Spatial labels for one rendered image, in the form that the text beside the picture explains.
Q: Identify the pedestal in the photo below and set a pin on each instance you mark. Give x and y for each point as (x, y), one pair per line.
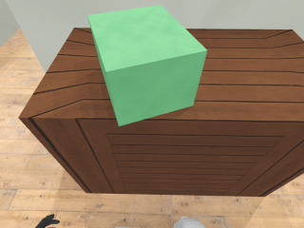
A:
(242, 137)

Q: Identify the robot left hand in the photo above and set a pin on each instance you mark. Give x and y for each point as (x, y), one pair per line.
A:
(47, 221)

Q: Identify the robot right thigh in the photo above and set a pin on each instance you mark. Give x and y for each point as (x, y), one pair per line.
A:
(188, 223)

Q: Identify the carton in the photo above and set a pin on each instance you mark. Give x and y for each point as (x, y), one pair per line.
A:
(150, 62)

